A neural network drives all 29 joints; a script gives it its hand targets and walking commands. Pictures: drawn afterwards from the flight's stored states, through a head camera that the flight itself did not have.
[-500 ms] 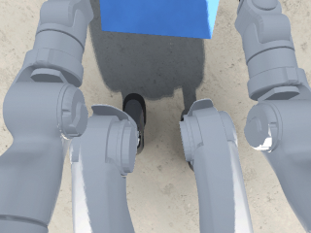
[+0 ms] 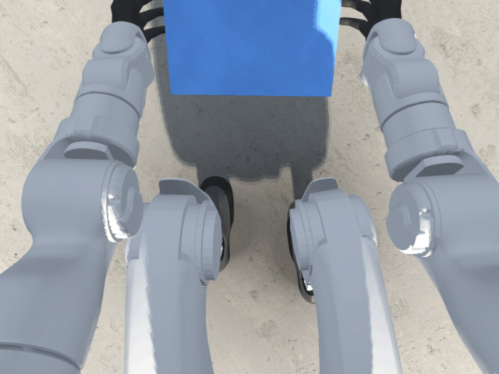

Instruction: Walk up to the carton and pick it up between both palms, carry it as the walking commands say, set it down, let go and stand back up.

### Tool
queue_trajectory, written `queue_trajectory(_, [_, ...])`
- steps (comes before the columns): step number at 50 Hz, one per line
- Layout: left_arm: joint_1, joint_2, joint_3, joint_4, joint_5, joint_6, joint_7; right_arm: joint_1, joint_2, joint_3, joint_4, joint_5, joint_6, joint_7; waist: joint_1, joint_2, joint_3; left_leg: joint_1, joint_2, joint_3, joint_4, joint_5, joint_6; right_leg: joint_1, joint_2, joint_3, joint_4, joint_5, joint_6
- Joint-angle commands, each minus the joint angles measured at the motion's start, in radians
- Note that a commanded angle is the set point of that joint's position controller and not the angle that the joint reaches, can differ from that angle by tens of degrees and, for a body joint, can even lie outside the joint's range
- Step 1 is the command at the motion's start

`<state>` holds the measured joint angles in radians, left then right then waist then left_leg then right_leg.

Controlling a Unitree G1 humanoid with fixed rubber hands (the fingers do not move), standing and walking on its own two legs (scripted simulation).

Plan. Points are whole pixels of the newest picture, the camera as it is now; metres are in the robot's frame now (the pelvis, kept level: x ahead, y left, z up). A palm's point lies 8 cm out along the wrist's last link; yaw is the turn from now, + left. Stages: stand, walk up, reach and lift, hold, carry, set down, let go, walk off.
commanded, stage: set down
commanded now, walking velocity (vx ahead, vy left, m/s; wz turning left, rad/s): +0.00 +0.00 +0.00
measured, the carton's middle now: (253, 33) +0.53 +0.04 -0.26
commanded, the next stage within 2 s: none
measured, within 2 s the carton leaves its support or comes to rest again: rests again in 0.74 s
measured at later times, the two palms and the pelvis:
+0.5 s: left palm (130, 24) +0.52 +0.19 -0.17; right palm (380, 19) +0.52 -0.13 -0.17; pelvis +0.00 +0.01 +0.00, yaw +0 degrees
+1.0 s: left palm (132, 17) +0.53 +0.20 -0.18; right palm (378, 16) +0.53 -0.13 -0.19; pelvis +0.01 +0.01 -0.01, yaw -1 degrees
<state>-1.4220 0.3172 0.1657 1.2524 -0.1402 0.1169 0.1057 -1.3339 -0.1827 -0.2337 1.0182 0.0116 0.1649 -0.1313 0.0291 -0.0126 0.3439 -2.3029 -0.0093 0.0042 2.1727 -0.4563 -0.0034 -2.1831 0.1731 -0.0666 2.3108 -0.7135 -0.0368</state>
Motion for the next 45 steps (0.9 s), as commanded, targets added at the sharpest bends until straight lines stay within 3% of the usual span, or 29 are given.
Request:
queue_trajectory(1, [-0.534, -0.84, -0.152, -0.249, -0.05, -0.062, -0.245, -0.653, 0.823, 0.334, -0.168, 0.068, -0.061, 0.255, 0.031, -0.094, -1.028, 0.587, -0.061, -0.02, -0.002, 0.334, 0.041, 0.246, -0.041, 0.128, -0.301, 0.427, 0.022])
queue_trajectory(4, [-0.49, -0.835, -0.152, -0.223, -0.029, -0.058, -0.243, -0.621, 0.796, 0.303, -0.141, 0.055, -0.069, 0.25, 0.024, -0.058, -0.997, 0.588, -0.063, -0.026, -0.013, 0.34, 0.039, 0.193, -0.033, 0.126, -0.303, 0.412, 0.019])
queue_trajectory(6, [-0.489, -0.835, -0.129, -0.212, -0.019, -0.058, -0.245, -0.611, 0.802, 0.299, -0.134, 0.046, -0.068, 0.254, 0.024, -0.087, -0.993, 0.587, -0.061, -0.039, -0.014, 0.333, 0.045, 0.187, -0.037, 0.128, -0.298, 0.407, 0.02])
queue_trajectory(7, [-0.457, -0.827, -0.127, -0.208, -0.009, -0.057, -0.246, -0.594, 0.798, 0.295, -0.116, 0.048, -0.068, 0.256, 0.035, -0.075, -0.97, 0.563, -0.062, -0.031, -0.013, 0.329, 0.04, 0.175, -0.038, 0.134, -0.302, 0.404, 0.02])
queue_trajectory(9, [-0.482, -0.818, -0.125, -0.212, -0.011, -0.058, -0.242, -0.584, 0.79, 0.291, -0.11, 0.041, -0.068, 0.26, 0.021, -0.085, -0.961, 0.58, -0.058, -0.038, -0.017, 0.327, 0.043, 0.158, -0.039, 0.134, -0.305, 0.391, 0.017])
queue_trajectory(10, [-0.463, -0.818, -0.128, -0.209, -0.003, -0.056, -0.243, -0.593, 0.774, 0.282, -0.101, 0.046, -0.071, 0.261, 0.037, -0.06, -0.951, 0.565, -0.064, -0.032, -0.024, 0.322, 0.038, 0.155, -0.038, 0.13, -0.297, 0.38, 0.015])
queue_trajectory(11, [-0.477, -0.813, -0.124, -0.203, -0.006, -0.058, -0.24, -0.594, 0.777, 0.28, -0.099, 0.045, -0.069, 0.261, 0.022, -0.075, -0.948, 0.582, -0.056, -0.039, -0.017, 0.331, 0.043, 0.142, -0.041, 0.132, -0.297, 0.384, 0.016])
queue_trajectory(15, [-0.471, -0.817, -0.116, -0.192, 0.003, -0.053, -0.242, -0.604, 0.764, 0.274, -0.098, 0.047, -0.07, 0.269, 0.025, -0.069, -0.928, 0.575, -0.063, -0.044, -0.025, 0.319, 0.046, 0.131, -0.04, 0.125, -0.289, 0.368, 0.015])
queue_trajectory(16, [-0.475, -0.817, -0.12, -0.199, -0.004, -0.053, -0.242, -0.586, 0.756, 0.262, -0.08, 0.038, -0.067, 0.271, -0.005, -0.083, -0.917, 0.573, -0.062, -0.052, -0.022, 0.308, 0.047, 0.118, -0.042, 0.121, -0.288, 0.352, 0.011])
queue_trajectory(17, [-0.446, -0.82, -0.106, -0.182, 0.007, -0.052, -0.243, -0.585, 0.741, 0.263, -0.091, 0.04, -0.071, 0.272, 0.012, -0.076, -0.899, 0.58, -0.062, -0.05, -0.025, 0.305, 0.045, 0.085, -0.041, 0.119, -0.293, 0.332, 0.015])
queue_trajectory(19, [-0.444, -0.816, -0.104, -0.174, 0.006, -0.05, -0.245, -0.573, 0.725, 0.242, -0.071, 0.023, -0.066, 0.273, -0.012, -0.067, -0.866, 0.569, -0.066, -0.054, -0.024, 0.304, 0.045, 0.074, -0.046, 0.117, -0.285, 0.33, 0.014])
queue_trajectory(24, [-0.458, -0.807, -0.091, -0.154, 0.015, -0.045, -0.249, -0.548, 0.734, 0.231, -0.038, 0.013, -0.059, 0.285, -0.008, -0.078, -0.841, 0.56, -0.061, -0.058, -0.025, 0.28, 0.046, 0.065, -0.048, 0.118, -0.287, 0.307, 0.007])
queue_trajectory(25, [-0.433, -0.805, -0.088, -0.152, 0.02, -0.046, -0.25, -0.558, 0.726, 0.235, -0.038, 0.011, -0.057, 0.29, 0.011, -0.08, -0.827, 0.552, -0.066, -0.059, -0.025, 0.289, 0.049, 0.064, -0.053, 0.121, -0.282, 0.315, 0.011])
queue_trajectory(28, [-0.432, -0.804, -0.092, -0.155, 0.014, -0.046, -0.252, -0.535, 0.727, 0.226, -0.031, 0.01, -0.056, 0.292, -0.02, -0.086, -0.818, 0.549, -0.062, -0.061, -0.018, 0.272, 0.05, 0.06, -0.054, 0.115, -0.273, 0.304, 0.008])
queue_trajectory(32, [-0.424, -0.782, -0.087, -0.137, 0.014, -0.044, -0.256, -0.53, 0.721, 0.217, -0.027, 0.005, -0.053, 0.297, -0.016, -0.085, -0.786, 0.56, -0.057, -0.068, -0.023, 0.276, 0.052, 0.044, -0.055, 0.111, -0.271, 0.303, 0.011])
queue_trajectory(33, [-0.407, -0.792, -0.078, -0.134, 0.025, -0.045, -0.256, -0.521, 0.722, 0.226, -0.026, 0.005, -0.054, 0.299, 0.009, -0.076, -0.771, 0.542, -0.061, -0.061, -0.022, 0.279, 0.051, 0.053, -0.058, 0.121, -0.274, 0.31, 0.008])
queue_trajectory(34, [-0.389, -0.804, -0.079, -0.123, 0.019, -0.043, -0.261, -0.511, 0.718, 0.219, -0.021, -0.002, -0.053, 0.298, -0.018, -0.089, -0.771, 0.546, -0.064, -0.066, -0.016, 0.285, 0.053, 0.061, -0.059, 0.112, -0.266, 0.313, 0.01])
queue_trajectory(35, [-0.4, -0.791, -0.081, -0.14, 0.017, -0.048, -0.259, -0.524, 0.721, 0.233, -0.027, 0.011, -0.054, 0.3, -0.004, -0.093, -0.778, 0.534, -0.062, -0.067, -0.013, 0.28, 0.053, 0.055, -0.06, 0.113, -0.26, 0.313, 0.009])
queue_trajectory(36, [-0.406, -0.779, -0.076, -0.133, 0.02, -0.044, -0.261, -0.499, 0.72, 0.223, -0.006, -0.003, -0.048, 0.298, -0.009, -0.1, -0.768, 0.528, -0.057, -0.068, -0.011, 0.278, 0.053, 0.061, -0.062, 0.119, -0.263, 0.318, 0.007])
queue_trajectory(37, [-0.384, -0.797, -0.079, -0.123, 0.019, -0.043, -0.265, -0.517, 0.712, 0.229, -0.039, 0.006, -0.054, 0.299, -0.01, -0.07, -0.776, 0.541, -0.06, -0.062, -0.008, 0.287, 0.053, 0.066, -0.057, 0.122, -0.269, 0.32, 0.009])
queue_trajectory(38, [-0.405, -0.793, -0.088, -0.142, 0.011, -0.05, -0.263, -0.494, 0.726, 0.236, -0.019, 0.005, -0.053, 0.296, -0.005, -0.084, -0.77, 0.524, -0.056, -0.059, 0.001, 0.29, 0.049, 0.076, -0.06, 0.127, -0.268, 0.335, 0.004])
queue_trajectory(39, [-0.388, -0.791, -0.078, -0.133, 0.008, -0.048, -0.268, -0.488, 0.713, 0.232, -0.018, 0.001, -0.052, 0.297, -0.021, -0.1, -0.779, 0.532, -0.057, -0.069, 0.0, 0.293, 0.051, 0.076, -0.06, 0.12, -0.259, 0.336, 0.006])
queue_trajectory(43, [-0.379, -0.774, -0.08, -0.129, 0.017, -0.051, -0.266, -0.461, 0.715, 0.237, -0.012, 0.005, -0.052, 0.3, -0.005, -0.08, -0.747, 0.524, -0.051, -0.065, -0.004, 0.288, 0.05, 0.081, -0.061, 0.122, -0.255, 0.346, 0.007])
queue_trajectory(45, [-0.365, -0.773, -0.079, -0.128, 0.012, -0.052, -0.269, -0.464, 0.706, 0.234, -0.02, -0.001, -0.054, 0.295, -0.014, -0.075, -0.758, 0.515, -0.05, -0.066, 0.004, 0.3, 0.049, 0.091, -0.066, 0.13, -0.255, 0.354, 0.007])
